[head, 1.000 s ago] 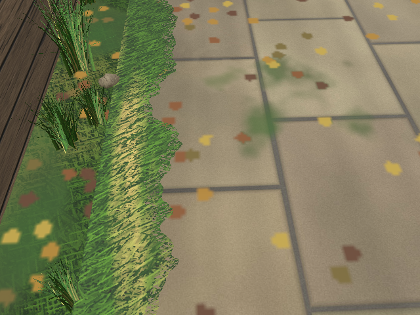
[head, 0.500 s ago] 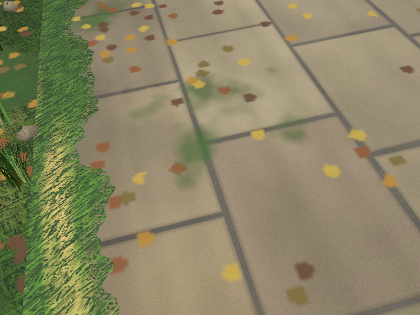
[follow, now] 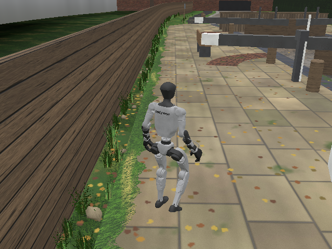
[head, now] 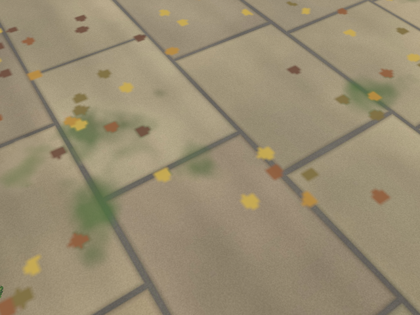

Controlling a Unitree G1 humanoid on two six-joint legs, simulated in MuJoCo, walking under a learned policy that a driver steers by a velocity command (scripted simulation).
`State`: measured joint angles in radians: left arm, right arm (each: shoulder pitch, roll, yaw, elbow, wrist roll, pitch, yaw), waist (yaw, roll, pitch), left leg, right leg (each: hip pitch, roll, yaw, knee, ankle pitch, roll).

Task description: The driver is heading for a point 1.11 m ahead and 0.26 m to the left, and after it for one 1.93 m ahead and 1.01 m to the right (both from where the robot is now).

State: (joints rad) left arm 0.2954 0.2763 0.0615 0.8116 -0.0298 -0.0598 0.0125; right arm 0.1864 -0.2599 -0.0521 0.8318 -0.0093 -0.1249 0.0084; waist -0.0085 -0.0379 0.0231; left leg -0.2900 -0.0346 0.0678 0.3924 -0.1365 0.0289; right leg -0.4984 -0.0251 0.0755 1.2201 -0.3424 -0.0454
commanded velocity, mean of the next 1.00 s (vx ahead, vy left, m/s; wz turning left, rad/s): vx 0.50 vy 0.00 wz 0.26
